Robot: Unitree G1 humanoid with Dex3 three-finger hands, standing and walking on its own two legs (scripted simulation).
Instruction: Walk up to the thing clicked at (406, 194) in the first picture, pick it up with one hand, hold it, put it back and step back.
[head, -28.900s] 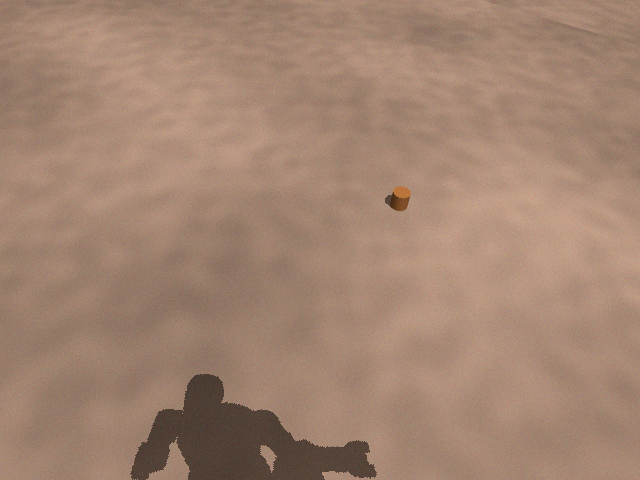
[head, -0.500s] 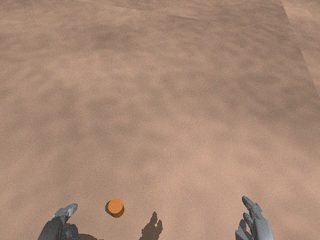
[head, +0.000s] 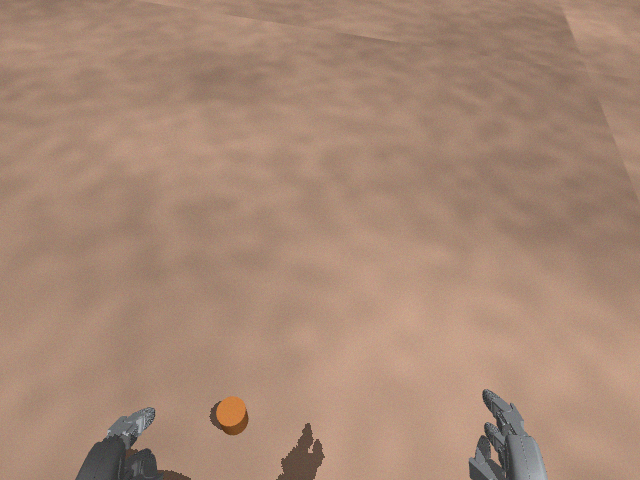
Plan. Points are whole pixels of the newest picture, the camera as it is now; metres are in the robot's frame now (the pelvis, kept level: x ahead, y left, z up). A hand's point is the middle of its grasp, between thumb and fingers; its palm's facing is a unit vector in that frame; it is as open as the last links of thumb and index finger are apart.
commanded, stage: stand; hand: left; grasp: from above
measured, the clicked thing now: (232, 415) +0.43 +0.20 -0.67
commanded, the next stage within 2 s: none
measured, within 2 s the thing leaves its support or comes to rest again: neither
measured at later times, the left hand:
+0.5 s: hand out of the picture +0.02 +0.24 -0.11, palm faces +0.04 -0.95 -0.32, open 7.4 cm
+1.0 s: hand out of the picture +0.03 +0.24 -0.10, palm faces +0.04 -0.94 -0.34, open 7.4 cm
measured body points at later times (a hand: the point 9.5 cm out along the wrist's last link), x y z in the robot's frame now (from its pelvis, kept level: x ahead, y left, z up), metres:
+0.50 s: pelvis -0.01 +0.01 +0.05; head -0.01 +0.01 +0.50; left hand +0.02 +0.29 -0.09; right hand +0.06 -0.27 -0.08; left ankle +0.01 +0.12 -0.68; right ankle +0.01 -0.14 -0.68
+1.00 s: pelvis -0.01 +0.00 +0.06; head -0.02 -0.01 +0.51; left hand +0.03 +0.29 -0.07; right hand +0.05 -0.29 -0.08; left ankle +0.01 +0.12 -0.68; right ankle +0.01 -0.14 -0.68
